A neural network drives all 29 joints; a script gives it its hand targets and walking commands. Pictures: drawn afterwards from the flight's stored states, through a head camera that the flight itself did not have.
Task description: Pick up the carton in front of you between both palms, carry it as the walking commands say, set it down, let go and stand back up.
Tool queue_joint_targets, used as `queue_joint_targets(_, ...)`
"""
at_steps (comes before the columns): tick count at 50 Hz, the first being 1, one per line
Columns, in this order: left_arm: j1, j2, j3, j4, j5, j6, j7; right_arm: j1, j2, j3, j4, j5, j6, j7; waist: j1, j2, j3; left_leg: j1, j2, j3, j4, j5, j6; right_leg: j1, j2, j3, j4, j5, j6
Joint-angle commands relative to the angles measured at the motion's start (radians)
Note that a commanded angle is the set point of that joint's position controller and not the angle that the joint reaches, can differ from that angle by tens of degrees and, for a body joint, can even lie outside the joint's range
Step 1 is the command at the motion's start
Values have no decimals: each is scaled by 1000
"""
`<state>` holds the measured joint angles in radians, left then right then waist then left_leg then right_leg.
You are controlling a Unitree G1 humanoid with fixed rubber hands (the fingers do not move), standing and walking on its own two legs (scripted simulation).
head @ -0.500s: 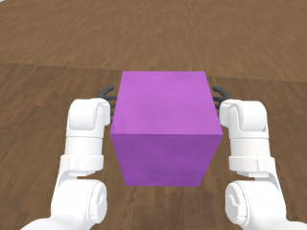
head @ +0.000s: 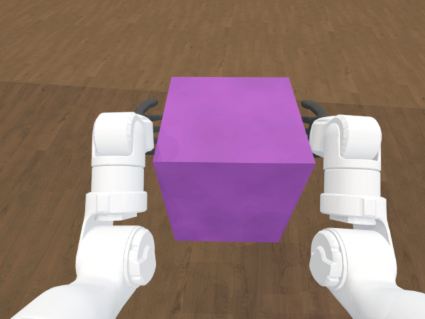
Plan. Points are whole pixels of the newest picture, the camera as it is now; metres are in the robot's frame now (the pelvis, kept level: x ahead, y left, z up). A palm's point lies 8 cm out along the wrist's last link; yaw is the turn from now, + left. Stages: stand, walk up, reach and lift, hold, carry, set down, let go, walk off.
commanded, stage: carry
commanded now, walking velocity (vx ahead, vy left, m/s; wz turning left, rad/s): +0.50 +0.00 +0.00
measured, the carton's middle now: (228, 164) +0.38 -0.01 +0.09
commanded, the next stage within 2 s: none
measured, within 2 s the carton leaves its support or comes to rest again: neither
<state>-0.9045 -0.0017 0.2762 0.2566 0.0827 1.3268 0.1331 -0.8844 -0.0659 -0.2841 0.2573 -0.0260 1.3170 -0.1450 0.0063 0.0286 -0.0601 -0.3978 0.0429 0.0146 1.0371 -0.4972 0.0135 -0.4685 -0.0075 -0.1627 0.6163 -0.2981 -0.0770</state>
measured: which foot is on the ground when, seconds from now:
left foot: up 0.00-0.32, down 0.34-0.82, up 0.84-1.00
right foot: down 0.00-0.36, up 0.38-0.78, down 0.80-1.00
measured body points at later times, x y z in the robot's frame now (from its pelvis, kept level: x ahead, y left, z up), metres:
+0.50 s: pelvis +0.31 +0.03 +0.03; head +0.37 +0.03 +0.47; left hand +0.72 +0.15 +0.15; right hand +0.69 -0.16 +0.15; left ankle +0.37 +0.09 -0.70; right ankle +0.22 -0.09 -0.59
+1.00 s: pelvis +0.63 -0.03 +0.06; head +0.67 -0.04 +0.50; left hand +1.01 +0.14 +0.19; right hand +1.04 -0.16 +0.19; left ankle +0.61 +0.10 -0.57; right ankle +0.65 -0.09 -0.68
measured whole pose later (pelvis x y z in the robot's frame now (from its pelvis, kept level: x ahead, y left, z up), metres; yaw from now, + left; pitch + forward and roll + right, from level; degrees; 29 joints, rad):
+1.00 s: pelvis +0.63 -0.03 +0.06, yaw +0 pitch +4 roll +1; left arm -0.83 0.01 0.25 0.12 0.04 1.33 0.14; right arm -0.87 -0.03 -0.29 0.14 -0.07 1.34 -0.14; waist 0.07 0.01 0.02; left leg -0.66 0.03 0.01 1.27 -0.36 0.03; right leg -0.38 0.01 -0.15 0.53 -0.31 -0.10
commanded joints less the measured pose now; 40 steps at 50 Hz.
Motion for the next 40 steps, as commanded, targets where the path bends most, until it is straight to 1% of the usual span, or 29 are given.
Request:
queue_joint_targets(1, -786, -1072, -528, -185, -432, -28, -197, -843, 1187, 543, -147, 422, -11, 236, 57, -89, -435, -492, 29, -39, 287, 67, 34, 683, -316, 553, -228, 84, -158)
queue_joint_targets(2, -832, -1096, -558, -245, -460, -30, -199, -839, 1185, 550, -175, 418, -13, 228, 45, -106, -428, -473, 42, -38, 253, 100, 28, 643, -288, 472, -237, 129, -133)
queue_joint_targets(3, -849, -1105, -577, -289, -480, -32, -200, -830, 1180, 556, -199, 413, -13, 217, 45, -136, -438, -456, 38, -19, 246, 131, 20, 632, -263, 413, -238, 178, -125)
queue_joint_targets(4, -845, -1104, -589, -321, -493, -31, -202, -813, 1171, 562, -221, 405, -14, 206, 46, -153, -446, -457, 32, -6, 234, 146, 15, 634, -252, 383, -235, 219, -128)
queue_joint_targets(8, -810, -1058, -621, -407, -516, -17, -209, -751, 1099, 578, -292, 356, -8, 175, 66, -148, -444, -519, 30, 34, 81, 170, -1, 699, -243, 320, -232, 335, -157)
queue_joint_targets(9, -798, -1042, -626, -409, -514, -12, -210, -732, 1079, 581, -293, 344, -4, 172, 69, -147, -433, -504, 30, 42, 4, 193, -2, 696, -229, 297, -230, 369, -153)
queue_joint_targets(11, -763, -1019, -635, -383, -506, -2, -217, -687, 1047, 586, -271, 323, 6, 172, 71, -157, -412, -425, 8, 70, -171, 278, 3, 674, -201, 243, -221, 479, -127)
queue_joint_targets(13, -734, -1004, -640, -340, -493, 3, -226, -658, 1029, 590, -235, 311, 13, 180, 72, -170, -393, -309, -35, 140, -325, 333, 20, 654, -181, 178, -207, 604, -97)
queue_joint_targets(14, -725, -1002, -640, -316, -485, 3, -231, -653, 1029, 591, -214, 311, 15, 186, 61, -184, -390, -219, -64, 170, -395, 344, 35, 632, -175, 143, -177, 707, -75)
queue_joint_targets(15, -714, -1001, -637, -288, -478, 3, -235, -656, 1031, 590, -192, 313, 16, 193, 27, -208, -410, -103, -104, 201, -436, 334, 51, 609, -180, 113, -104, 868, -53)
queue_joint_targets(16, -712, -1004, -633, -260, -473, 3, -237, -645, 1038, 585, -161, 313, 15, 201, -34, -198, -462, 103, -133, 233, -529, 379, 67, 556, -162, 49, 50, 931, -12)
queue_joint_targets(17, -707, -1006, -630, -234, -462, 0, -240, -634, 1042, 579, -137, 320, 11, 212, -88, -130, -539, 387, -75, 184, -537, 374, 69, 391, -141, 30, 231, 729, 20)
queue_joint_targets(18, -709, -1018, -628, -211, -458, -2, -242, -633, 1047, 573, -123, 329, 8, 222, -98, 33, -622, 643, 168, -213, -536, 192, 128, 121, -84, 85, 419, 304, 51)
queue_joint_targets(19, -715, -1037, -611, -203, -451, -2, -243, -650, 1054, 566, -105, 328, -3, 228, -96, 322, -661, 820, 337, -685, -656, 306, 284, -190, 109, 131, 707, -197, 72)
queue_joint_targets(20, -752, -1037, -608, -203, -442, -7, -236, -665, 1092, 575, -125, 356, -4, 237, -85, 230, -618, 819, 324, -626, -635, 388, 292, -292, 50, 212, 829, -192, 38)
queue_joint_targets(21, -759, -1049, -601, -218, -434, -11, -230, -711, 1132, 595, -171, 389, -11, 246, -98, 138, -549, 750, 282, -503, -591, 515, 272, -342, 22, 202, 848, -170, 22)
queue_joint_targets(22, -761, -1062, -599, -235, -426, -16, -221, -765, 1163, 611, -225, 423, -17, 252, -88, 40, -516, 679, 258, -410, -580, 602, 236, -339, -8, 202, 794, -129, 18)
queue_joint_targets(23, -751, -1065, -589, -240, -413, -20, -211, -818, 1189, 630, -271, 451, -21, 254, -77, 26, -506, 632, 242, -359, -589, 605, 211, -328, -29, 207, 732, -97, 18)
queue_joint_targets(24, -734, -1063, -583, -253, -402, -24, -200, -848, 1203, 643, -307, 474, -24, 255, -66, 26, -514, 607, 228, -318, -606, 565, 195, -304, -37, 199, 690, -79, 21)
queue_joint_targets(25, -712, -1060, -582, -261, -394, -27, -191, -856, 1208, 650, -334, 488, -26, 255, -65, 44, -518, 601, 226, -302, -615, 558, 195, -301, -31, 181, 664, -74, 25)
queue_joint_targets(27, -667, -1041, -581, -270, -372, -33, -174, -840, 1194, 655, -366, 498, -25, 254, -64, 55, -519, 611, 227, -263, -624, 568, 211, -336, -36, 160, 613, -76, 37)
queue_joint_targets(30, -651, -999, -593, -295, -351, -33, -160, -812, 1149, 661, -380, 494, -21, 254, -76, 69, -483, 615, 220, -200, -649, 600, 226, -394, -52, 125, 479, -44, 54)
queue_joint_targets(32, -650, -974, -603, -298, -348, -26, -157, -794, 1117, 660, -369, 485, -14, 255, -82, 80, -447, 579, 188, -135, -657, 653, 209, -355, -47, 93, 340, 24, 55)
queue_joint_targets(35, -636, -954, -609, -250, -350, -11, -165, -746, 1081, 649, -299, 461, 0, 258, -90, 101, -397, 544, 155, -51, -649, 789, 172, -243, -4, 16, 134, 116, 38)
queue_joint_targets(36, -631, -951, -607, -227, -352, -6, -170, -735, 1074, 642, -270, 451, 3, 260, -85, 115, -383, 538, 148, -26, -635, 835, 156, -198, 12, -7, 74, 123, 29)
queue_joint_targets(37, -630, -949, -601, -203, -355, -1, -176, -725, 1069, 633, -239, 441, 6, 261, -67, 130, -384, 524, 141, 8, -592, 948, 133, -118, 39, -33, 15, 122, 15)
queue_joint_targets(38, -630, -949, -594, -176, -359, 2, -182, -715, 1067, 624, -207, 433, 8, 262, -37, 144, -403, 502, 136, 44, -503, 1098, 107, 2, 75, -65, -36, 132, 1)
queue_joint_targets(39, -626, -953, -583, -144, -365, 3, -189, -707, 1067, 617, -176, 428, 9, 263, 21, 126, -464, 423, 118, 94, -353, 1107, 65, 236, 90, -82, -112, 170, -15)
queue_joint_targets(40, -612, -960, -570, -119, -376, 0, -198, -718, 1065, 610, -156, 422, 7, 264, 79, 69, -540, 240, 97, 92, -182, 833, 32, 513, -15, 45, -105, 99, -29)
